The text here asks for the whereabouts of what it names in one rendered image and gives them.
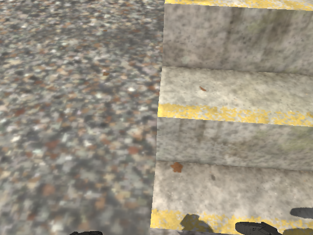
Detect stairs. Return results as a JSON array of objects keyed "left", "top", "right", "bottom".
[{"left": 150, "top": 0, "right": 313, "bottom": 235}]

